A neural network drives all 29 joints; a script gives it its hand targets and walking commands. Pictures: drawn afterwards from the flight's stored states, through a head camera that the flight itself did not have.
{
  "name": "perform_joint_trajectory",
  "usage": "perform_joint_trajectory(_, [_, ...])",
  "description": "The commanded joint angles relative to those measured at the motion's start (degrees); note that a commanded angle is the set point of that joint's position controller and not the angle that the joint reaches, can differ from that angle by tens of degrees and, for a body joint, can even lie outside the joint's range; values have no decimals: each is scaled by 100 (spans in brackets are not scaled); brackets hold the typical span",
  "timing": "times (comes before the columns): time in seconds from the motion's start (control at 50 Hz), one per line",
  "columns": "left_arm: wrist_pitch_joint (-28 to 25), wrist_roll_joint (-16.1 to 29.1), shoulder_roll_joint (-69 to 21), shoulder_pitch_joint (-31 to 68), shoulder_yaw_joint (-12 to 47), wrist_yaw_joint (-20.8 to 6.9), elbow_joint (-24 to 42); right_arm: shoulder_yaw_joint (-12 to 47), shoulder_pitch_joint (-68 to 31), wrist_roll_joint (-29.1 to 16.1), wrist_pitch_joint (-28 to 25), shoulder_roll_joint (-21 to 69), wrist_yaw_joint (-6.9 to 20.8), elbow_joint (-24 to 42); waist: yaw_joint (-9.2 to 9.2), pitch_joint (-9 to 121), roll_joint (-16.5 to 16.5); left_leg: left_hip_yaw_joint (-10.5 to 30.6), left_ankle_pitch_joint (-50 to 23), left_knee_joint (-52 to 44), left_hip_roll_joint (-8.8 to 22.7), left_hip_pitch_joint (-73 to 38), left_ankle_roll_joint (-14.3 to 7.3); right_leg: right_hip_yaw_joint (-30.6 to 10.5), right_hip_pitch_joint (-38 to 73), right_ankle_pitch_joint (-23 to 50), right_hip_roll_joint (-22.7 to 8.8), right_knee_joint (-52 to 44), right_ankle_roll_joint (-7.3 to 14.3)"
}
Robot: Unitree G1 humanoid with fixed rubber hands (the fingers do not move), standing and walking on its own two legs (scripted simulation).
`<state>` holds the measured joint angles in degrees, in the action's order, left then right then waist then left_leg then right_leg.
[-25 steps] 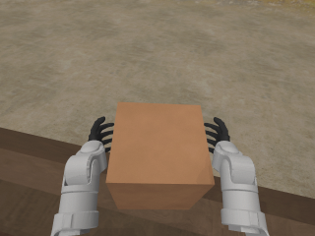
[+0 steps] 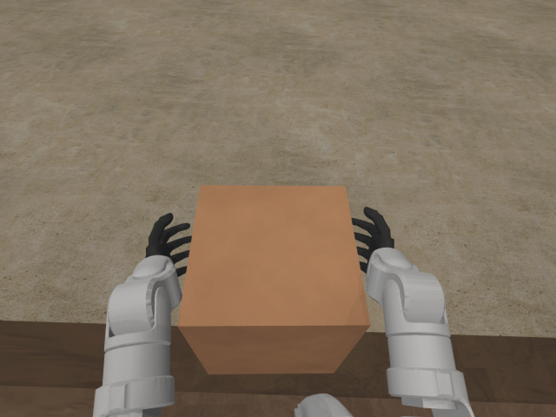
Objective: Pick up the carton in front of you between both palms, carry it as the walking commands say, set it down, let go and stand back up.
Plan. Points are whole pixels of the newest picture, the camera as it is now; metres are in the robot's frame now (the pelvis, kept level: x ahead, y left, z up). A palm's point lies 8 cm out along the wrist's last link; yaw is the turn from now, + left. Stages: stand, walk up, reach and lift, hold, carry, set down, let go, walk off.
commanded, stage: carry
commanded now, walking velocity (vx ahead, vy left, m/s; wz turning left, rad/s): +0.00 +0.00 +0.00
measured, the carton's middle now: (272, 286) +0.31 -0.03 +0.00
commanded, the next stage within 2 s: none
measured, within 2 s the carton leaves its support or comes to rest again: neither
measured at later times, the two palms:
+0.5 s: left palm (184, 182) +0.66 +0.14 -0.08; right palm (307, 168) +0.68 -0.16 -0.08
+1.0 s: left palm (206, 136) +1.07 +0.12 -0.23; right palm (291, 127) +1.07 -0.19 -0.22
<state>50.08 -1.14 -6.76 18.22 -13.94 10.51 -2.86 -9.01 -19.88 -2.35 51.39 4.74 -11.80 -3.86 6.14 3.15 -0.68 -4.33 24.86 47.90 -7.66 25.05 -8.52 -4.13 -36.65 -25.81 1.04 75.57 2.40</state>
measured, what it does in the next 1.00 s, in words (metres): goes down: right foot 0.13 m lower, then left foot 0.13 m lower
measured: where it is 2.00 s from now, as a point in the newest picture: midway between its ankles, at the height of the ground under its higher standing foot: (256, 287)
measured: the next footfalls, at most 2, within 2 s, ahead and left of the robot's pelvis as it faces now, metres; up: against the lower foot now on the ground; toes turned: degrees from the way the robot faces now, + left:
right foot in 0.26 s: +0.32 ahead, -0.09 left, -0.13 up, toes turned +0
left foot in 0.64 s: +0.63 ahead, +0.05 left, -0.25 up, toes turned +1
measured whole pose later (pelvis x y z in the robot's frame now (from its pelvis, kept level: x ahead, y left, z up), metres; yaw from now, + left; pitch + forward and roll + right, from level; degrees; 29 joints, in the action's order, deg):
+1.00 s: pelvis +0.75 -0.03 -0.30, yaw +2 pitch +3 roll +2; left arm 46.5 -0.4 -6.4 14.4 -13.2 9.6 4.4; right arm -8.6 -20.0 -3.0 47.1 6.7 -10.8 -1.1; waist 6.1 0.9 3.2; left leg -2.5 42.7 61.2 -5.9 16.9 -4.9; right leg 0.3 -35.2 21.7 -1.6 28.6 3.7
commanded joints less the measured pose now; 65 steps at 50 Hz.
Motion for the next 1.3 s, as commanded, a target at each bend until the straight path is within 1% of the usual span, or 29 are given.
perform_joint_trajectory(0.0, [-155, 555, -3946, 3058, 2960, -115, 487, 3558, -3611, -1297, -214, 4793, 447, 742, -320, 1740, -274, 3096, -3765, -1121, 2133, -1515, -820, 35, -744, 1365, -291, -389, 36])
perform_joint_trajectory(0.12, [-368, 697, -4111, 3126, 3469, -129, 888, 3326, -2916, -1005, -424, 4691, 493, 556, -2, 1476, -463, 1245, -1949, -173, 698, -504, -192, 1212, 1021, 4216, 404, -3920, 19])
perform_joint_trajectory(0.18, [-296, 778, -3795, 3080, 3600, -57, 1065, 3155, -2434, -773, -417, 4337, 380, 515, -419, 1805, -755, 778, -2309, 1214, 763, -638, 201, 1187, 2034, 4642, 414, -3971, 159])
perform_joint_trajectory(0.22, [-170, 764, -3491, 2654, 3531, -39, 881, 2962, -2444, -524, -335, 3983, 257, 528, -1496, 1932, 253, 353, -3705, 3997, 758, 68, 608, 1082, 3718, 4028, 192, -5061, 444])
perform_joint_trajectory(0.24, [-91, 735, -3348, 2545, 3475, -29, 759, 2801, -2337, -364, -297, 3781, 175, 488, -1606, 1656, 754, -2, 603, 5444, 276, 1429, 772, 124, 4409, 4819, -587, -4351, 757])
perform_joint_trajectory(0.26, [-50, 811, -3135, 2528, 3466, 29, 555, 2631, -2113, -222, -170, 3609, 122, 302, -1041, 1754, 934, 520, 914, 5277, 281, 2504, 813, -1638, 5107, 6612, -1551, -3758, 1204])
perform_joint_trajectory(0.28, [-55, 962, -3114, 2702, 3584, 86, 634, 2443, -1961, -192, -141, 3408, 86, 466, -1219, 2381, 746, 1259, 434, 5159, 388, 3297, 815, -3410, 5471, 3883, -2271, -4279, 2197])
perform_joint_trajectory(0.34, [3, 1448, -3962, 3430, 3938, -60, 751, 2239, -2346, -185, -157, 3589, 82, 359, -1050, 1536, -476, 1218, 22, 3045, 871, 3267, 708, -2633, 3876, 4035, -1731, -3829, 1799])
perform_joint_trajectory(0.36, [-26, 1564, -4172, 3778, 4041, -137, 807, 2146, -2432, -139, -198, 3693, 107, 355, -990, 1448, -185, 1107, -138, 1971, 1017, 2702, 686, -2742, 3145, 3112, -1796, -4248, 1811])
perform_joint_trajectory(0.4, [-130, 1743, -4539, 3931, 4078, -280, 720, 2334, -2791, -151, -287, 4095, 162, 486, -1027, 1633, 467, 658, -1345, 2273, 1030, 2012, 642, -2280, 2795, 3822, -1548, -4103, 1516])
perform_joint_trajectory(0.48, [-312, 1662, -4774, 3661, 4024, -423, 574, 2764, -2934, -296, -507, 4386, 281, 657, -1228, 1457, -72, 248, -4051, -451, 848, 1827, 619, -800, 2870, 2436, -337, -3089, 1045])
perform_joint_trajectory(0.54, [-410, 1491, -4514, 3074, 3891, -365, 504, 2973, -2901, -366, -552, 4249, 252, 991, -1268, 1347, 747, -405, -4932, -1697, 403, -443, 626, -21, 1644, 1647, -14, -2884, 726])
perform_joint_trajectory(0.58, [-390, 1354, -4187, 2795, 3809, -295, 606, 3008, -2789, -396, -502, 4000, 216, 1090, -769, 1944, 947, -470, -5044, -1138, 303, -1432, 423, 282, 1750, 2787, -239, -1737, 456])
perform_joint_trajectory(0.62, [-311, 1123, -3817, 2795, 3654, -199, 697, 2974, -2420, -342, -395, 3716, 180, 1012, 179, 2026, -392, -442, -4188, -2208, 479, -2895, 220, 698, 1144, 2953, -70, 1006, 49])
perform_joint_trajectory(0.64, [-252, 933, -3589, 2661, 3448, -108, 579, 2905, -2220, -327, -297, 3543, 146, 841, -10, 1683, -655, 707, -4948, -1774, 1396, -3511, -13, 653, 52, -756, 415, 2105, -52])
perform_joint_trajectory(0.66, [-140, 825, -3249, 2485, 3287, -71, 574, 2924, -2234, -375, -255, 3371, 57, 589, -248, 2018, -1244, 2632, -6306, -938, 2428, -4301, -822, 233, -985, -1052, 387, 2313, -162])
perform_joint_trajectory(0.68, [-95, 771, -3105, 2414, 3141, -12, 575, 2967, -2165, -472, -214, 3455, 2, 561, -129, 2013, -863, 3381, -4707, -1038, 2388, -4173, -1029, -124, -1684, -710, 61, 1670, 22])
perform_joint_trajectory(0.72, [-107, 633, -3181, 2219, 2770, 71, 525, 3237, -2634, -811, -195, 3852, 26, 877, -161, 2156, 260, 4122, -2845, -1304, 2728, -3255, -1318, -346, -1709, -238, -273, 684, 26])
perform_joint_trajectory(0.74, [-113, 579, -3328, 2430, 2755, 33, 462, 3370, -2963, -930, -208, 4115, 101, 920, -202, 1718, 379, 4179, -3137, -1354, 2735, -2549, -1420, -396, -1565, -119, -371, -179, -43])
perform_joint_trajectory(0.78, [-219, 630, -3684, 2772, 2852, -69, 522, 3546, -3428, -1188, -273, 4549, 297, 1002, -238, 1413, 32, 3477, -3175, -1576, 2409, -1652, -1203, -10, -884, -119, -288, -1146, -43])
perform_joint_trajectory(0.82, [-326, 659, -3942, 2994, 3126, -138, 695, 3631, -3528, -1296, -378, 4777, 426, 965, -111, 1743, -73, 2737, -2610, -838, 1899, -1920, -813, -81, -1246, 2243, -446, -1403, 86])
perform_joint_trajectory(0.9, [-501, 720, -3997, 3035, 3342, -143, 1058, 3629, -3101, -1258, -521, 4755, 498, 902, 68, 1589, -329, 1376, -2119, -339, 943, -1157, -373, 754, 357, 4231, 13, -3984, 92])
perform_joint_trajectory(1.0, [-384, 683, -3217, 2480, 3405, -51, 1271, 3401, -2296, -856, -465, 4149, 288, 863, -436, 1701, -550, 592, -2268, 1727, 670, -1102, 228, 1108, 2657, 5991, -91, -6114, 117])
perform_joint_trajectory(1.02, [-300, 652, -3086, 2396, 3358, -48, 1200, 3319, -2245, -733, -408, 4006, 231, 818, -591, 1730, 19, 505, -1128, 2561, 552, -512, 463, 892, 3502, 6783, -524, -5988, 99])
perform_joint_trajectory(1.04, [-234, 656, -2859, 2473, 3338, -18, 1140, 3251, -2265, -655, -316, 3846, 189, 776, -740, 2228, 1141, 331, 2062, 4330, 115, 1174, 872, -228, 5470, 10602, -1837, -4159, 822])
perform_joint_trajectory(1.06, [-183, 788, -2762, 2168, 3288, 48, 862, 3136, -2042, -716, -220, 3674, 154, 765, -941, 2939, 1335, 690, 2169, 4595, 297, 2213, 1024, -1241, 6554, 11058, -2543, -3554, 1477])
perform_joint_trajectory(1.1, [-137, 931, -3185, 1816, 3357, 50, 930, 3031, -2102, -739, -177, 3723, 82, 996, -1180, 3298, 753, 845, 1155, 3416, 739, 2594, 906, -1312, 6407, 8429, -2148, -3896, 1367])
perform_joint_trajectory(1.18, [-280, 1329, -4104, 2822, 3911, -173, 1480, 2967, -2440, -559, -302, 4211, 182, 1320, -913, 2895, 300, 585, 187, 595, 845, 731, 854, -987, 3745, 6017, -1575, -4775, 1254])
perform_joint_trajectory(1.28, [-452, 1546, -4287, 2983, 4308, -430, 1503, 3108, -2211, -375, -531, 4311, 296, 1316, -708, 3155, 774, 214, -1885, -1717, 615, -949, 644, 65, 3350, 6409, -1072, -3959, 767])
